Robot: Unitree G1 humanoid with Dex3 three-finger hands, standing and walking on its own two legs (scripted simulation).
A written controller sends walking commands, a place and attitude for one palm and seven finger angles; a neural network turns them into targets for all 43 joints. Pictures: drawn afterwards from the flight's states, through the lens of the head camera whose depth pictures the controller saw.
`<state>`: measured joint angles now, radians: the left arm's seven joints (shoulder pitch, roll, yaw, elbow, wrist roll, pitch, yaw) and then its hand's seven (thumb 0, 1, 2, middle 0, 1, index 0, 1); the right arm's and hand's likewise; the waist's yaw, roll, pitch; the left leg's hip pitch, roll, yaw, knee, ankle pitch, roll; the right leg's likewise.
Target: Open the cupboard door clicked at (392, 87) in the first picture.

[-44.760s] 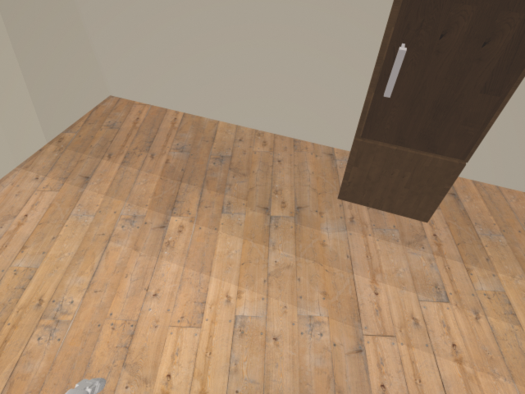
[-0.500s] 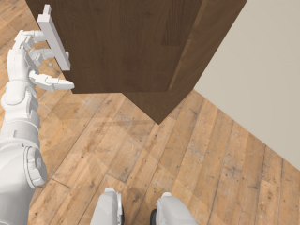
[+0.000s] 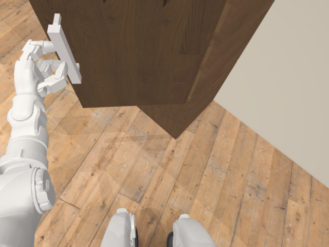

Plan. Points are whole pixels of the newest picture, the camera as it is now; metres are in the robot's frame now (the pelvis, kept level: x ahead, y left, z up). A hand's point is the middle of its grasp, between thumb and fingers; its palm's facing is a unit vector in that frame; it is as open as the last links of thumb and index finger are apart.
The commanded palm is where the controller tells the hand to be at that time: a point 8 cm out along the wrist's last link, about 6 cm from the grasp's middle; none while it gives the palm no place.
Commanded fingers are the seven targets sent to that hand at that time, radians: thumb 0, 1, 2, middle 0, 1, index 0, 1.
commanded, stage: close the thumb around the handle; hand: left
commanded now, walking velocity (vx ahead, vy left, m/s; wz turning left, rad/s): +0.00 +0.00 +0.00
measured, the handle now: (68, 52) +0.56 +0.22 +0.06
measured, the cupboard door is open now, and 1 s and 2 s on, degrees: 48 49 49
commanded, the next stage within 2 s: pull the door open along its arc in 0.08 s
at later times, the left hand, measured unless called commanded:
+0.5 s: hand (54, 97) +0.44 +0.23 +0.05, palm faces +0.08 -1.00 -0.03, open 5.3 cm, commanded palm +0.38 +0.27 +0.05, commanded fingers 0.00 0.90 0.90 -0.40 -1.35 -0.40 -1.35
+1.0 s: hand (48, 211) +0.21 +0.20 +0.05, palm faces +0.12 -0.99 +0.00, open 4.9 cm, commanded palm +0.17 +0.25 +0.05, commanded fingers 0.00 0.90 0.90 -0.40 -1.35 -0.40 -1.35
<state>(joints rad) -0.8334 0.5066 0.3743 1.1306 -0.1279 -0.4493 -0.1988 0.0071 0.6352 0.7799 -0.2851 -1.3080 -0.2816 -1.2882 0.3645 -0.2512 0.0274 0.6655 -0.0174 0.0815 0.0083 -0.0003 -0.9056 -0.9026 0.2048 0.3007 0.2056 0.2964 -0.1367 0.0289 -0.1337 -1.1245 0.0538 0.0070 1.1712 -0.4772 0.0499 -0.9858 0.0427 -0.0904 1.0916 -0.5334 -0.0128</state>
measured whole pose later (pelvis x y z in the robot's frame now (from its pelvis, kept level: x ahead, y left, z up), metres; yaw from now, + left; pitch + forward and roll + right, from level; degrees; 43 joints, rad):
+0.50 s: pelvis +0.00 -0.01 +0.01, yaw -1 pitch +22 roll -4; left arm -0.55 0.47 0.43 0.92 -0.19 -0.45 -0.32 0.02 0.85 0.88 -0.37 -1.34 -0.35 -1.33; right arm 0.36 -0.26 0.02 0.61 0.02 0.10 0.00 0.00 -0.91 -0.90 0.20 0.30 0.20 0.30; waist -0.11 0.02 -0.15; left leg -1.04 0.07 0.04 1.13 -0.47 0.04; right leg -0.93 0.05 -0.06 1.07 -0.53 -0.02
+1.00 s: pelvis -0.01 -0.02 +0.01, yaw +3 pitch +14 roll -3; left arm 0.26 0.23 0.19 0.19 -0.31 -0.46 -0.28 0.02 0.90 0.90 -0.40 -1.35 -0.40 -1.35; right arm 0.17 -0.24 0.02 0.48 0.03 -0.04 -0.03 0.01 -0.91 -0.90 0.20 0.30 0.20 0.30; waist 0.03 0.02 -0.15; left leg -0.92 0.03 0.00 1.13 -0.46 0.03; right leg -0.80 0.02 -0.10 1.09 -0.55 -0.03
